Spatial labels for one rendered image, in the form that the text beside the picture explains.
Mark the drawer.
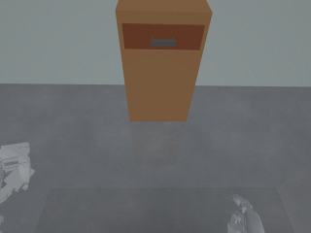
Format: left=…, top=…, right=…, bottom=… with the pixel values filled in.
left=121, top=23, right=205, bottom=50

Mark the left robot hand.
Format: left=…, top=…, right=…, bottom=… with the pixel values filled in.
left=0, top=142, right=35, bottom=205

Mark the right robot hand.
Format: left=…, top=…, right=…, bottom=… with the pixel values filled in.
left=227, top=193, right=265, bottom=233

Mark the cabinet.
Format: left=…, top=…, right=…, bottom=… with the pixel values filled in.
left=115, top=0, right=213, bottom=121

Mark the handle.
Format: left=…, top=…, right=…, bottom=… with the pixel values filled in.
left=151, top=37, right=176, bottom=47

